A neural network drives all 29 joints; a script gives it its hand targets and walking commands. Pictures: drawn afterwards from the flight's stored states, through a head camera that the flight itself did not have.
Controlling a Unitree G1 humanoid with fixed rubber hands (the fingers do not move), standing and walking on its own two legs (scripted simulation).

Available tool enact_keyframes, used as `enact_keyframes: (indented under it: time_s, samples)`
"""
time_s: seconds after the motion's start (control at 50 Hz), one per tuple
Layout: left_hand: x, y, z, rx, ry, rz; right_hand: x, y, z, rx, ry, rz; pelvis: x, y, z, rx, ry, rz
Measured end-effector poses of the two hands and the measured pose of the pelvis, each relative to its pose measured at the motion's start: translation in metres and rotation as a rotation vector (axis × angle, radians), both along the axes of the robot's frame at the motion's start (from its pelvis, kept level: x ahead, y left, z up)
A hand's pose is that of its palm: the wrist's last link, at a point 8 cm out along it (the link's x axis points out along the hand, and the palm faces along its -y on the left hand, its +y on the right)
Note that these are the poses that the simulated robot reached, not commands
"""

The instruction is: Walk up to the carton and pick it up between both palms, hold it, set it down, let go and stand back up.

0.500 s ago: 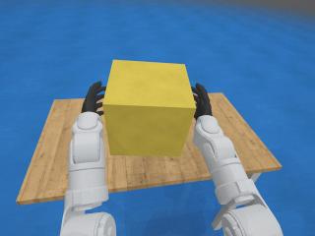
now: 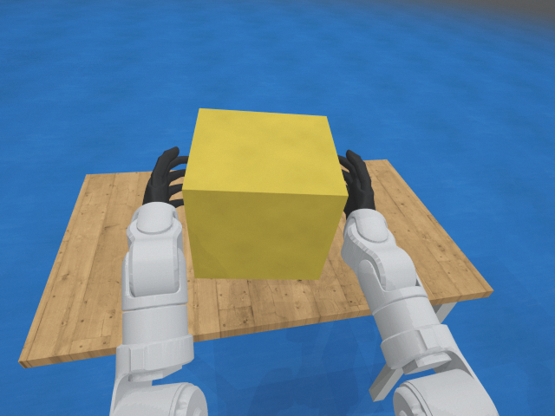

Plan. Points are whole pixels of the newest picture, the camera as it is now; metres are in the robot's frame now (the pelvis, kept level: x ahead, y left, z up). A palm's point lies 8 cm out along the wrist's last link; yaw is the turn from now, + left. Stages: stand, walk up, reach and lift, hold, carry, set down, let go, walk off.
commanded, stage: hold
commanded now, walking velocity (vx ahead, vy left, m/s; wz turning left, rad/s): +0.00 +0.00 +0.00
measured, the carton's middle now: (261, 196) +0.37 +0.02 +0.17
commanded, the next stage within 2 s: none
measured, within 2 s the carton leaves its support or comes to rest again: neither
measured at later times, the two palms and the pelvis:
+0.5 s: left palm (156, 199) +0.34 +0.16 +0.19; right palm (358, 202) +0.35 -0.11 +0.19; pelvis -0.01 +0.00 +0.00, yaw +0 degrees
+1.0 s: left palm (163, 203) +0.34 +0.15 +0.19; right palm (363, 206) +0.34 -0.12 +0.18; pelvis -0.01 +0.00 +0.00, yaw +0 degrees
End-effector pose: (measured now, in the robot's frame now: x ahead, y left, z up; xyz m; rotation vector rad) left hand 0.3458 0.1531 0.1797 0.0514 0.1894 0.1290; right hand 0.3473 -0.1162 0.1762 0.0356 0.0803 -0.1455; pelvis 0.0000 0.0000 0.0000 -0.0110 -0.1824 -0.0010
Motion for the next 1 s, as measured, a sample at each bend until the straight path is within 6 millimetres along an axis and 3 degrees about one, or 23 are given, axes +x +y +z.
enact_keyframes:
  time_s: [0.18,0.3,0.46,0.88,1.0]
  samples:
    - [0.001,0.001,0.012,0.012,-0.023,0.018,0.005,0.002,0.01,0.001,-0.025,0.014,-0.001,-0.003,0.0,0.001,-0.005,0.003]
    - [0.001,0.003,0.005,0.001,0.009,0.016,0.003,0.003,0.003,0.006,0.0,0.006,-0.001,-0.004,0.0,0.002,-0.014,0.005]
    - [-0.003,0.004,0.011,0.002,-0.018,0.01,-0.001,0.004,0.013,-0.001,-0.034,-0.002,-0.004,-0.002,0.0,-0.002,-0.021,0.009]
    - [-0.001,-0.003,0.005,0.022,0.016,0.005,-0.003,-0.003,-0.001,0.004,-0.013,-0.006,-0.011,-0.002,0.0,0.002,-0.014,-0.007]
    - [-0.003,-0.005,0.007,0.02,-0.007,-0.001,-0.005,-0.005,0.006,-0.001,-0.043,-0.008,-0.01,-0.003,0.0,-0.001,-0.023,-0.002]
